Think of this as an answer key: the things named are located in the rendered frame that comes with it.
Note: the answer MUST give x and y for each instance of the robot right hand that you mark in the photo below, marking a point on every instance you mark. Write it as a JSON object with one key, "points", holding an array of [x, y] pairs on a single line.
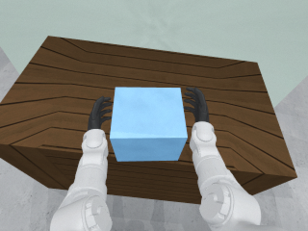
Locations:
{"points": [[200, 110]]}

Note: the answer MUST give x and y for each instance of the robot left upper arm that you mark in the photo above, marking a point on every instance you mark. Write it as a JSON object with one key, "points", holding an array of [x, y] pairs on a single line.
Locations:
{"points": [[89, 213]]}

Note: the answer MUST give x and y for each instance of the robot left hand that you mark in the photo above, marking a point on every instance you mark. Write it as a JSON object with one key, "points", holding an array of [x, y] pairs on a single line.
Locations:
{"points": [[95, 120]]}

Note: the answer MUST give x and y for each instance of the robot right upper arm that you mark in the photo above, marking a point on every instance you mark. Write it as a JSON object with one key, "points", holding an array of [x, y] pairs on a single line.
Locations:
{"points": [[226, 208]]}

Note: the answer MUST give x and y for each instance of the pedestal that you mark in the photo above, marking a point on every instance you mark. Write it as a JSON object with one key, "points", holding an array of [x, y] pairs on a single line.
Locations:
{"points": [[45, 115]]}

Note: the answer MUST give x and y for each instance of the carton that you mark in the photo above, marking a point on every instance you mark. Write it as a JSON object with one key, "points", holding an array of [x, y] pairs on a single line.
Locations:
{"points": [[148, 124]]}

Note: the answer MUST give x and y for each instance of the left robot forearm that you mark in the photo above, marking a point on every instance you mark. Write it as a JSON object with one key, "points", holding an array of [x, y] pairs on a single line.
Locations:
{"points": [[91, 174]]}

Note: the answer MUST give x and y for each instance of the right robot forearm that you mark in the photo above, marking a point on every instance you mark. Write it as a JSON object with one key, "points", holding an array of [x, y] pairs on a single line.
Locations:
{"points": [[208, 164]]}

